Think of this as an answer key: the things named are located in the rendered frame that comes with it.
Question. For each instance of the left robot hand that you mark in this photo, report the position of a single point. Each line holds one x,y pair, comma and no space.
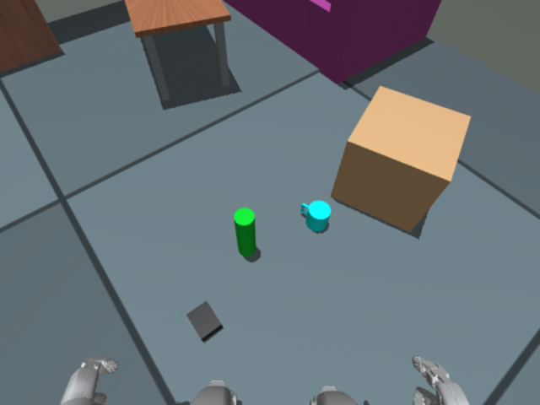
84,381

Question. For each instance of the sofa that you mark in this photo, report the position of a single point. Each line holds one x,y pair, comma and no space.
342,37

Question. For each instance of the coffee table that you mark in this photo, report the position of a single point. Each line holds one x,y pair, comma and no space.
152,17

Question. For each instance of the right robot hand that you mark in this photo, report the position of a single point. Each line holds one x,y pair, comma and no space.
447,392

